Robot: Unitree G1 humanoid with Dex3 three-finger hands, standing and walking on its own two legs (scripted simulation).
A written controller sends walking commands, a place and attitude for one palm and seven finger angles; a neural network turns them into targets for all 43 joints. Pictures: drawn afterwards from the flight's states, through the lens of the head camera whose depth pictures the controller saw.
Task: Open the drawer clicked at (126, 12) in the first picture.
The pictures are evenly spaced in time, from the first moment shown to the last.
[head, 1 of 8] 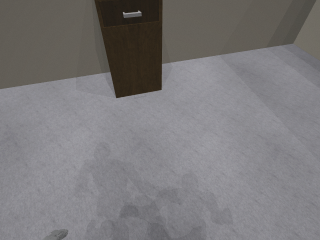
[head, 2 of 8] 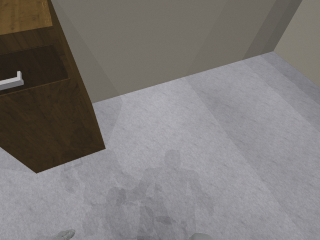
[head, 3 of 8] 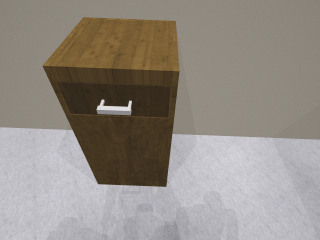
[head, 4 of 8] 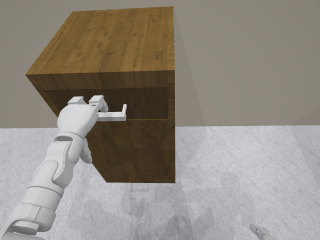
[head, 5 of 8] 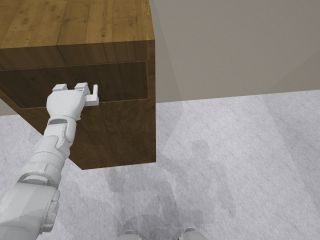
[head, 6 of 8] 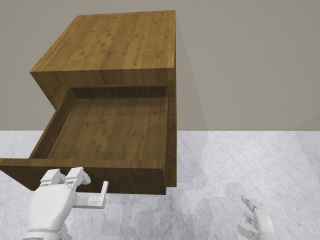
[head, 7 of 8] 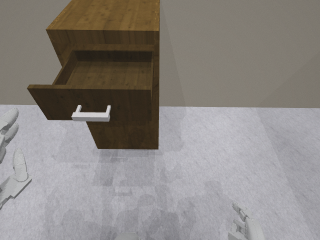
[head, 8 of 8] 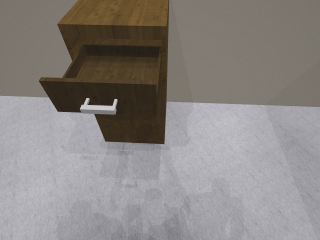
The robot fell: no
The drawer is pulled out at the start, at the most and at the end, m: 0.00 0.30 0.29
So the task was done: yes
